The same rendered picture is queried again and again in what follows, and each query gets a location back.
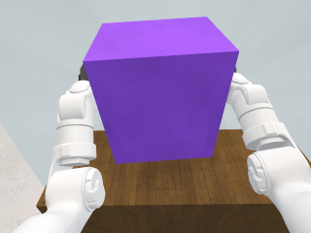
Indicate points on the pedestal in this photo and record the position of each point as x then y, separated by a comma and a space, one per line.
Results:
192, 195

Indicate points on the left robot forearm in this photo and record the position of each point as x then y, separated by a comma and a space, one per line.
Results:
74, 129

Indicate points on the left robot upper arm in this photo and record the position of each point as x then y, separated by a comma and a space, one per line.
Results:
72, 195

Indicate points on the right robot upper arm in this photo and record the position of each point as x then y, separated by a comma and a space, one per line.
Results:
283, 176

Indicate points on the robot left hand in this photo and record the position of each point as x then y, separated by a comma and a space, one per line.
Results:
83, 75

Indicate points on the right robot forearm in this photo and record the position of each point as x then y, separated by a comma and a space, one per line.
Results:
260, 125

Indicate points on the carton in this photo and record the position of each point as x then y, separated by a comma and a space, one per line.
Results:
160, 86

